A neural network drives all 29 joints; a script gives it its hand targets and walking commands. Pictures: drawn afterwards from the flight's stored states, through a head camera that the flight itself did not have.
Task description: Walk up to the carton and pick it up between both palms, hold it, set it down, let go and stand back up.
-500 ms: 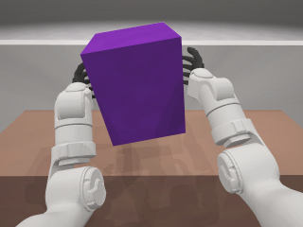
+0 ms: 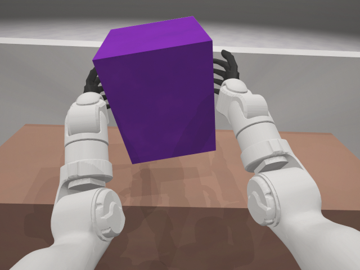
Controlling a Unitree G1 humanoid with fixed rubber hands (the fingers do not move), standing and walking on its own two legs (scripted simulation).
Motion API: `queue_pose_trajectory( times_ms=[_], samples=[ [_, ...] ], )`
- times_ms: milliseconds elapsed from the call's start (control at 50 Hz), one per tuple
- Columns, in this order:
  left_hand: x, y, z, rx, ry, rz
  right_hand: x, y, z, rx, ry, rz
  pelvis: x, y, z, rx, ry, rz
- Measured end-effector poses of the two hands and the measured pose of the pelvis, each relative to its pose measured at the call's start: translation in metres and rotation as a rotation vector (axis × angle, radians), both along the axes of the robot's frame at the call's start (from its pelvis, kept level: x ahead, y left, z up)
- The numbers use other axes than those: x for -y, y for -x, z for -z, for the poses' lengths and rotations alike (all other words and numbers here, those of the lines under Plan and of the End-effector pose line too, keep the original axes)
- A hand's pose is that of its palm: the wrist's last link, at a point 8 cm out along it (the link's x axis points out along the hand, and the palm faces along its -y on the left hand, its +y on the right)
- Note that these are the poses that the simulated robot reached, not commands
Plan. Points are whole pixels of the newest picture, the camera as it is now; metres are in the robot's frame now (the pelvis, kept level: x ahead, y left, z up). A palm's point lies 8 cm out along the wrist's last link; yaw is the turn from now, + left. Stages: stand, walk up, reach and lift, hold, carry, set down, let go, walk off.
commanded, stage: set down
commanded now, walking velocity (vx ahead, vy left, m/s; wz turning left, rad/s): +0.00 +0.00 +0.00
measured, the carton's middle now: (162, 89) +0.45 +0.00 +0.27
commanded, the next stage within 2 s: none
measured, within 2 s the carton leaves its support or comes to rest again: neither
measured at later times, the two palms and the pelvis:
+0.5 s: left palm (102, 132) +0.41 +0.15 +0.18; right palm (218, 119) +0.40 -0.13 +0.21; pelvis +0.01 +0.01 +0.00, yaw +1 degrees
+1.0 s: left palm (106, 137) +0.41 +0.15 +0.17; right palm (220, 122) +0.40 -0.13 +0.20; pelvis +0.01 +0.01 +0.00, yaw -1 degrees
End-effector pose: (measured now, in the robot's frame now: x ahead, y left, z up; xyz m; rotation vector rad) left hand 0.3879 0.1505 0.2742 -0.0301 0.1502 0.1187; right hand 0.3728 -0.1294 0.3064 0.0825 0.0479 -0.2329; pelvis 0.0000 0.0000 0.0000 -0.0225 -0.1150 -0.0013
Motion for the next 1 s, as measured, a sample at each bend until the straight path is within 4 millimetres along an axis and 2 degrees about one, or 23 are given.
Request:
queue_pose_trajectory(
  times_ms=[80, 280, 360, 460, 720, 860, 1000],
  samples=[
    [-0.004, -0.008, 0.013, -0.021, -0.023, 0.006, -0.003, -0.007, 0.013, 0.009, 0.005, 0.006, -0.001, -0.002, -0.001, 0.021, -0.006, 0.002],
    [-0.012, -0.013, 0.074, -0.064, -0.032, -0.004, -0.014, -0.02, 0.07, 0.018, 0.01, -0.009, -0.006, -0.008, -0.002, 0.047, -0.004, -0.011],
    [-0.011, -0.017, 0.089, -0.069, -0.027, -0.005, -0.013, -0.024, 0.087, 0.021, 0.005, -0.002, -0.007, -0.01, -0.002, 0.027, -0.002, -0.016],
    [-0.004, -0.022, 0.094, -0.053, -0.04, 0.007, -0.006, -0.026, 0.095, 0.044, 0.0, 0.016, -0.009, -0.013, -0.002, 0.004, 0.001, -0.014],
    [0.014, -0.028, 0.093, -0.091, -0.079, 0.046, 0.013, -0.025, 0.098, 0.03, 0.008, 0.041, -0.013, -0.016, -0.003, 0.018, -0.004, 0.015],
    [0.013, -0.026, 0.093, -0.096, -0.067, 0.039, 0.012, -0.025, 0.097, 0.037, 0.005, 0.032, -0.013, -0.016, -0.003, 0.025, -0.009, 0.021],
    [0.005, -0.024, 0.109, -0.134, -0.042, 0.042, 0.005, -0.027, 0.105, 0.014, 0.015, 0.014, -0.01, -0.014, -0.003, 0.027, -0.015, 0.019]
  ],
)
